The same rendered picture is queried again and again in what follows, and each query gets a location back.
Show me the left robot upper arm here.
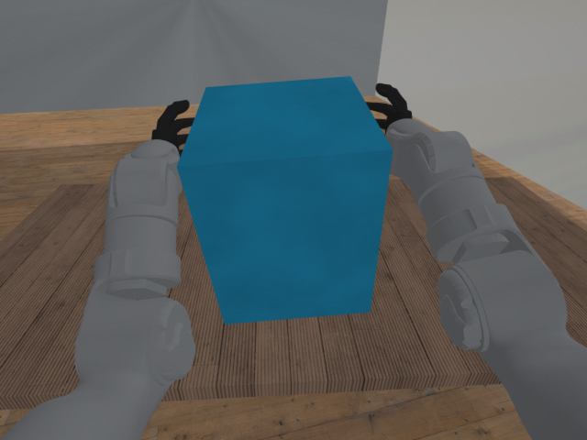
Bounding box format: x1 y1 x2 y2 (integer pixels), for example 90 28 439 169
0 297 195 440

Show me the left robot hand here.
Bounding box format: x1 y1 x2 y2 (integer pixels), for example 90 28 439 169
151 100 194 157

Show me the right robot hand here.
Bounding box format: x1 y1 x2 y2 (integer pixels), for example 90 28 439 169
366 83 412 134

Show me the carton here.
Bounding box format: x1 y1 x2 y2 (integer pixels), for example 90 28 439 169
177 76 393 325

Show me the right robot upper arm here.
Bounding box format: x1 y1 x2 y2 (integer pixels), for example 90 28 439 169
437 250 587 440

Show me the right robot forearm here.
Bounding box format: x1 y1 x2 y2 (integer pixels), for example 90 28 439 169
385 118 567 323

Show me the left robot forearm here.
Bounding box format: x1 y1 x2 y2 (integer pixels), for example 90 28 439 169
74 139 183 377

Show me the table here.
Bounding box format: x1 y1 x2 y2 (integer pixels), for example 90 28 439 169
0 177 587 410

